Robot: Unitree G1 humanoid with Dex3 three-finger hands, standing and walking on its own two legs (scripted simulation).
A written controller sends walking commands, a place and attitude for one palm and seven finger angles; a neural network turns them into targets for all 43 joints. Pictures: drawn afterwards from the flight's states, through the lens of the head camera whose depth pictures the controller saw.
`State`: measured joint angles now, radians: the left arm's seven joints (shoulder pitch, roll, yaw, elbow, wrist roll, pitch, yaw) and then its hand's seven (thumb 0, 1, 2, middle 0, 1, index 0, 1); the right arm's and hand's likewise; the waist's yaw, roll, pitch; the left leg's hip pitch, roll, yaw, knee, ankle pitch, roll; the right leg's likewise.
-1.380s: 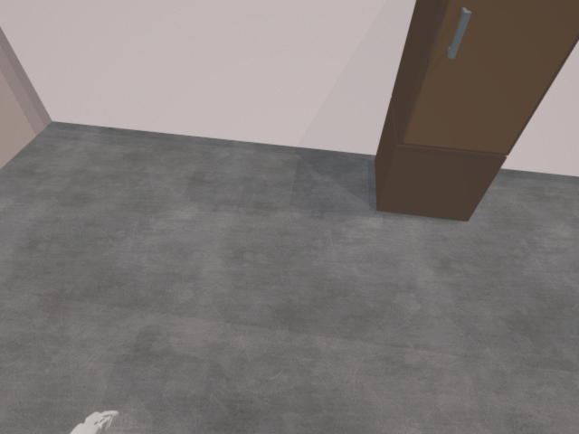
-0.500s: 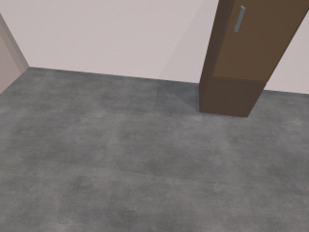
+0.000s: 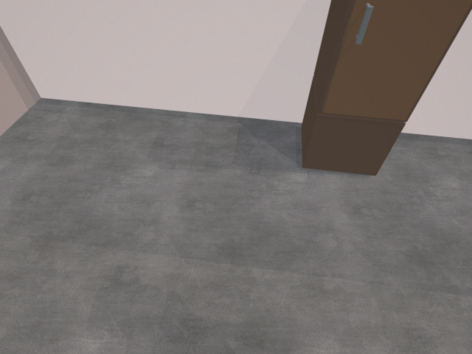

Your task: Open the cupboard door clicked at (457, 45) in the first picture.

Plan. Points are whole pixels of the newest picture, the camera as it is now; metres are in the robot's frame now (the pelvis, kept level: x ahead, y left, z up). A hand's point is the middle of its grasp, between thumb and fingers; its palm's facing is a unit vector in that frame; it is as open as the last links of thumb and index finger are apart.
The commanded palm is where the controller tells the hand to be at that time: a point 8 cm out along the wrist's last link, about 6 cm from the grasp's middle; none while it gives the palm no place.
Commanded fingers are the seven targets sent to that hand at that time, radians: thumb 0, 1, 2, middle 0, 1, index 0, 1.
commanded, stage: look at it before walking up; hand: left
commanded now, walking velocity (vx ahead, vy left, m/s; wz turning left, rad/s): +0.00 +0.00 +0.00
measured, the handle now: (363, 23) +1.22 -0.41 +0.07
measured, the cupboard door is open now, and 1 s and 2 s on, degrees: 0 0 0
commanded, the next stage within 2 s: walk to a spot facing it in 0.06 s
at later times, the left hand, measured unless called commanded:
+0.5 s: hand out of the picture +0.08 +0.20 -0.18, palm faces -0.13 -0.95 -0.28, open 7.4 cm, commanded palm none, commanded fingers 0.00 0.90 0.90 -0.20 -0.30 -0.20 -0.30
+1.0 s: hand out of the picture +0.09 +0.14 -0.16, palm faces -0.31 -0.91 -0.26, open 7.4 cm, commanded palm none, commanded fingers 0.00 0.90 0.90 -0.20 -0.30 -0.20 -0.30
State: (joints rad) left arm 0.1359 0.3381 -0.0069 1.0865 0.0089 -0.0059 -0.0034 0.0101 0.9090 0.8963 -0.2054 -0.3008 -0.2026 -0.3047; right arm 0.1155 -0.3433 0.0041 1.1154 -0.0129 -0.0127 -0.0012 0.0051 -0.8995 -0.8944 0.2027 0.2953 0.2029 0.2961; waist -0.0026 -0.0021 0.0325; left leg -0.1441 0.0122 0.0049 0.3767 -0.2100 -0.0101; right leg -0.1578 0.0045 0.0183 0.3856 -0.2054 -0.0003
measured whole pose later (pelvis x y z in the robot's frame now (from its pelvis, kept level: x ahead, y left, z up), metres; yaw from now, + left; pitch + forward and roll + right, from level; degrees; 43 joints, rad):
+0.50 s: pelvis -0.01 -0.01 -0.02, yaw -9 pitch -1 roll +2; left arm 0.20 0.26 0.03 0.98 0.01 0.07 -0.01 0.01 0.91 0.90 -0.20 -0.30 -0.20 -0.30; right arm 0.13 -0.23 -0.02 0.99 -0.02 0.01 -0.02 0.00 -0.90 -0.89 0.20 0.30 0.20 0.30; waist 0.02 -0.02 0.09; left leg -0.20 0.06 0.16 0.55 -0.32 -0.02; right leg -0.37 0.01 0.02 0.83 -0.45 0.02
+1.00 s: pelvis -0.02 -0.03 +0.00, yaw -24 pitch +2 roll +1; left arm 0.27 0.20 0.06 0.93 0.02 0.03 0.00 0.01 0.91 0.90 -0.21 -0.30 -0.20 -0.30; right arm 0.09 -0.25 -0.06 0.94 -0.02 0.05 -0.03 0.01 -0.90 -0.89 0.20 0.29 0.20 0.30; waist 0.04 0.01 0.05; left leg -0.46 0.04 -0.04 1.00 -0.37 -0.08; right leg -0.29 0.13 0.14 0.43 -0.16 -0.08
